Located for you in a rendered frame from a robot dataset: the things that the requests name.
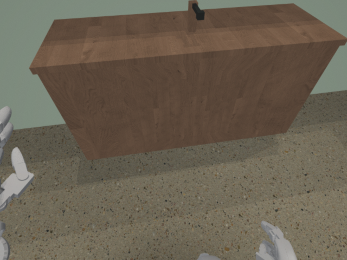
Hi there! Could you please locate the right robot hand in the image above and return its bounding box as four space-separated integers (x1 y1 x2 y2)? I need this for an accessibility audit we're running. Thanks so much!
256 221 297 260

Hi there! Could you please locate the counter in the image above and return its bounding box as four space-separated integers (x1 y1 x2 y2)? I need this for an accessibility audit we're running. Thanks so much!
29 0 347 160

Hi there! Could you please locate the left robot hand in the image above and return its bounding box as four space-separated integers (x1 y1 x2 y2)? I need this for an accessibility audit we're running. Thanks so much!
0 106 34 212

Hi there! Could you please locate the tap lever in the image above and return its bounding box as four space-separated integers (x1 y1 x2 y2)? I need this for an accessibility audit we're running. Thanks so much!
192 3 205 20

